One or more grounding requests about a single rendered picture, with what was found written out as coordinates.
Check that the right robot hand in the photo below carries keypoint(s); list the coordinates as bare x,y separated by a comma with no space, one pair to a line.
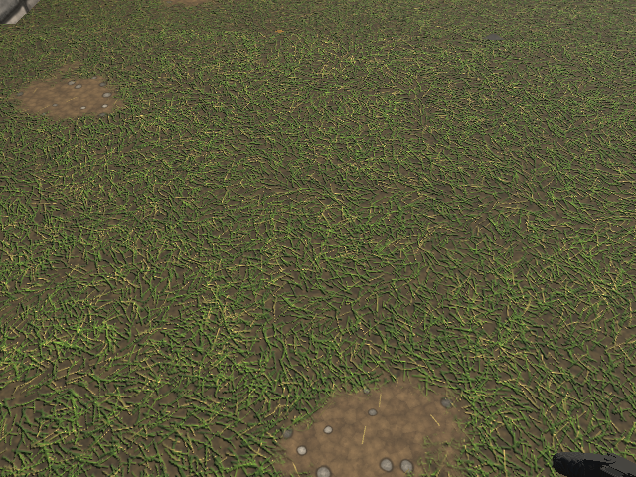
577,464

